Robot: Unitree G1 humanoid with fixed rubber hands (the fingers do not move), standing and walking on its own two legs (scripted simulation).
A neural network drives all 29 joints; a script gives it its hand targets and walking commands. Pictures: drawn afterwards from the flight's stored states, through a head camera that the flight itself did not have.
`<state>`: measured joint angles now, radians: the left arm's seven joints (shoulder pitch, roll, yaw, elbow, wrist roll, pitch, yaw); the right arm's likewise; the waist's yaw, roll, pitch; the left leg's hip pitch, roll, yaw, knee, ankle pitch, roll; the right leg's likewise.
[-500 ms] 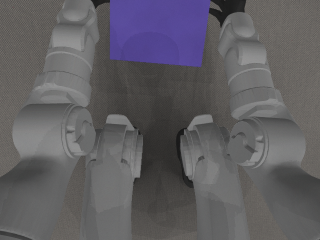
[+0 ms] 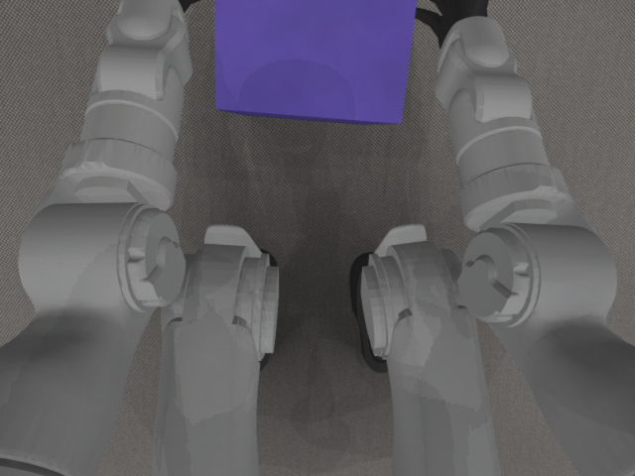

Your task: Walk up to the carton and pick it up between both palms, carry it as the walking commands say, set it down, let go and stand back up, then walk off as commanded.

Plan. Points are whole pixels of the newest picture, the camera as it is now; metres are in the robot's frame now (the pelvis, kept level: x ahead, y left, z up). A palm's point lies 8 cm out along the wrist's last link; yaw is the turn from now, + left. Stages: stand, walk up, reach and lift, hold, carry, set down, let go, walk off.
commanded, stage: set down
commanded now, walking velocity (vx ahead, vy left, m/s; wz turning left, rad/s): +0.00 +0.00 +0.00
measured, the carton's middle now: (312, 15) +0.55 +0.02 -0.25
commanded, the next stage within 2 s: let go in 1.92 s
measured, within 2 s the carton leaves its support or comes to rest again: neither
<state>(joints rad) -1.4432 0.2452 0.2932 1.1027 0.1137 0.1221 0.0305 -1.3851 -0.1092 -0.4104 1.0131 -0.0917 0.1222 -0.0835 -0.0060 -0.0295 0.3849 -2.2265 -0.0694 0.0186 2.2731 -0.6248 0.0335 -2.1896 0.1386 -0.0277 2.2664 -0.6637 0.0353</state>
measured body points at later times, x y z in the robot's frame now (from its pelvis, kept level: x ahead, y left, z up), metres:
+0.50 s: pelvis -0.01 +0.00 +0.00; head +0.35 +0.02 +0.26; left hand +0.54 +0.20 -0.18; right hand +0.53 -0.15 -0.18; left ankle +0.10 +0.10 -0.32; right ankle +0.10 -0.11 -0.32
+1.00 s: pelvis -0.01 +0.00 +0.08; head +0.33 +0.02 +0.38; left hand +0.55 +0.21 -0.05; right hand +0.54 -0.15 -0.04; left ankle +0.10 +0.10 -0.32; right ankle +0.10 -0.11 -0.32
